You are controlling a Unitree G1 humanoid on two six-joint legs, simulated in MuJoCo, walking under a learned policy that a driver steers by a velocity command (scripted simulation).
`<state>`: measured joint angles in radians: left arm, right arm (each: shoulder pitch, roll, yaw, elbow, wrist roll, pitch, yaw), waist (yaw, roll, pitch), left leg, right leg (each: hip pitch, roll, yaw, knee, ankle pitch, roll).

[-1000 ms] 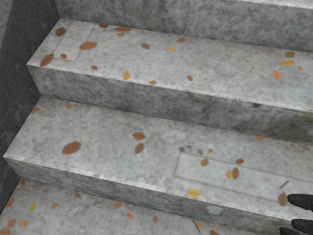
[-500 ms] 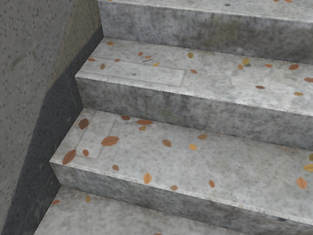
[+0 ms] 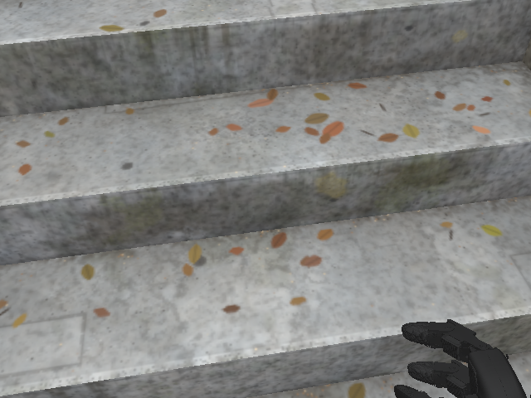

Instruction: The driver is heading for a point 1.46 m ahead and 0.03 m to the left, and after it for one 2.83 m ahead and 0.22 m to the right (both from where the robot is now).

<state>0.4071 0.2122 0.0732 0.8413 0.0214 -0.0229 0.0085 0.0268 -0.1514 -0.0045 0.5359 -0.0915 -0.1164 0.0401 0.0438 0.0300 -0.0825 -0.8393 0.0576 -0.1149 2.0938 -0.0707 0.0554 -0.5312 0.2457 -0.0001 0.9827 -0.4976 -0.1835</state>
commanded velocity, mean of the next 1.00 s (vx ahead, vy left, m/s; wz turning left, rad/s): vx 0.26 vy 0.00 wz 0.04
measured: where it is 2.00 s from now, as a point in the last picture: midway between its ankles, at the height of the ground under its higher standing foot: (302, 32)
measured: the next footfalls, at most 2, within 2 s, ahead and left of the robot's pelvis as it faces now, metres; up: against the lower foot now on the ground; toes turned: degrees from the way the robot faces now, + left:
left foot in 0.24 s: +0.34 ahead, +0.08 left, +0.17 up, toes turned -12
right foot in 0.56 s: +0.38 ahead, -0.23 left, +0.17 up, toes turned -23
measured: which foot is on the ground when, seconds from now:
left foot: up 0.00-0.22, down 0.24-0.54, up 0.56-0.82, down 0.84-1.00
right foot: down 0.00-0.20, up 0.22-0.54, down 0.56-0.84, up 0.86-1.00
